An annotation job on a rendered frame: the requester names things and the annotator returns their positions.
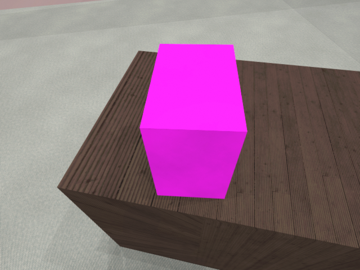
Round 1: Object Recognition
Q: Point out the pedestal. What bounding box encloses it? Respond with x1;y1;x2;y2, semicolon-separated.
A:
57;51;360;270

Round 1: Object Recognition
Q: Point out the carton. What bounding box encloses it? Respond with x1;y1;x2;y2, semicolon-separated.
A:
140;44;247;199

